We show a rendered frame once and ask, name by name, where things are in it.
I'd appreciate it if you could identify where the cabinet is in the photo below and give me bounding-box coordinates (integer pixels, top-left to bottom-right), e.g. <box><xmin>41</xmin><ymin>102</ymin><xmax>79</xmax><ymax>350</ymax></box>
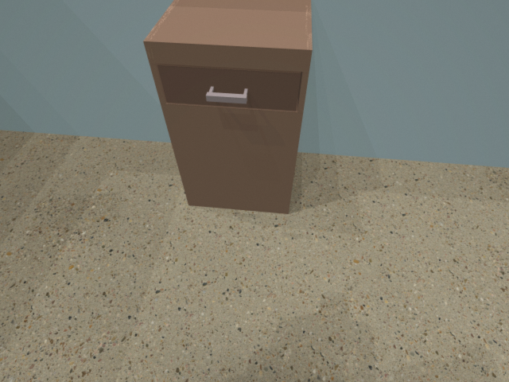
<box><xmin>143</xmin><ymin>0</ymin><xmax>313</xmax><ymax>214</ymax></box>

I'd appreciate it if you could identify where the handle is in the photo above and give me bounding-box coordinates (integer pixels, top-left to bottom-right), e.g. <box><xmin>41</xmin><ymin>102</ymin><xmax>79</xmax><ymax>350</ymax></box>
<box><xmin>206</xmin><ymin>87</ymin><xmax>248</xmax><ymax>104</ymax></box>

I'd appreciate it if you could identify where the drawer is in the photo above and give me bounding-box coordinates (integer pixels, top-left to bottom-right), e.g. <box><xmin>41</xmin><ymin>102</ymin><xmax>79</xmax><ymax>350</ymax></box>
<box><xmin>157</xmin><ymin>64</ymin><xmax>301</xmax><ymax>111</ymax></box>

